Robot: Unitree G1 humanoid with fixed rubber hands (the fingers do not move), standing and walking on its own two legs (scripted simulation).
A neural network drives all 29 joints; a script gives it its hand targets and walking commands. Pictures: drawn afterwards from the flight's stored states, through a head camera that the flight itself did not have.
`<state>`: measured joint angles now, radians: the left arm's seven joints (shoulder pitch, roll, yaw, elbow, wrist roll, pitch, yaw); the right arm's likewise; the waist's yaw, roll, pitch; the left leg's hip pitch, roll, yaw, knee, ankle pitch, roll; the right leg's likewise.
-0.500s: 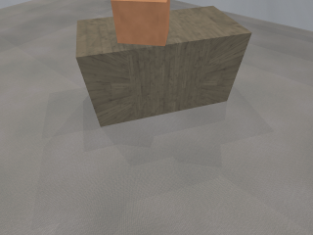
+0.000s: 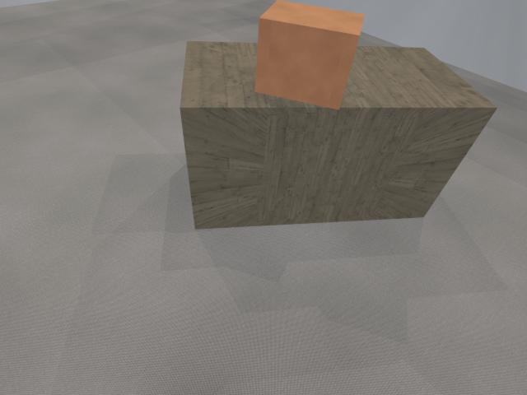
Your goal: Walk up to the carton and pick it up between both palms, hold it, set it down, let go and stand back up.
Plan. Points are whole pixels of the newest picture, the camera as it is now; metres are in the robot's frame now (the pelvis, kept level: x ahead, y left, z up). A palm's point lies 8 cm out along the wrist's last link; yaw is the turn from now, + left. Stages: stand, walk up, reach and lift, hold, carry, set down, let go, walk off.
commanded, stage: walk up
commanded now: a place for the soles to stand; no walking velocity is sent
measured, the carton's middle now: (308, 54) +1.22 -0.15 +0.02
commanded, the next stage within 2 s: none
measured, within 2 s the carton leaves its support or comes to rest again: neither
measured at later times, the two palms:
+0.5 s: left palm (150, 283) +0.34 +0.22 -0.08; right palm (472, 308) +0.32 -0.41 -0.10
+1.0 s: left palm (175, 216) +0.52 +0.21 -0.10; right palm (441, 219) +0.54 -0.43 -0.08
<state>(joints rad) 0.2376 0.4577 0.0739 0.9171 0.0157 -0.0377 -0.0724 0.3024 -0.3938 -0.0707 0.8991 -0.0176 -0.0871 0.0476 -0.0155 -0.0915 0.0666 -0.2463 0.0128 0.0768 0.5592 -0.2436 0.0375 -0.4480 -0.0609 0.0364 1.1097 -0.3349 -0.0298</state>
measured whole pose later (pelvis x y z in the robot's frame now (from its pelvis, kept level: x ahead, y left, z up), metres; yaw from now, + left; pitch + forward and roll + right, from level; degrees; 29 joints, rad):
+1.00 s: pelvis +0.46 -0.11 +0.00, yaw +3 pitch -3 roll +2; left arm 0.28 0.44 0.07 0.79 0.01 -0.03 -0.07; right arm 0.33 -0.40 -0.04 0.79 -0.01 -0.11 0.02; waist 0.00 -0.06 0.09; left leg -0.26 0.05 0.09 0.57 -0.26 0.00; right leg -0.49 -0.07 0.01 1.02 -0.38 -0.02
